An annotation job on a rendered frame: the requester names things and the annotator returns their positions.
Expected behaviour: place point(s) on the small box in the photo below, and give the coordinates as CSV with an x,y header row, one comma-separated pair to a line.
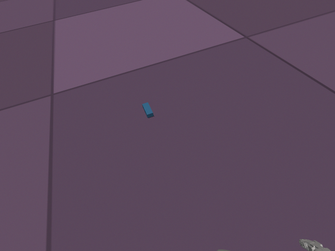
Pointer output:
x,y
147,110

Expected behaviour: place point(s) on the right robot hand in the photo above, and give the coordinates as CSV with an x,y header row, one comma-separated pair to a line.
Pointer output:
x,y
312,245

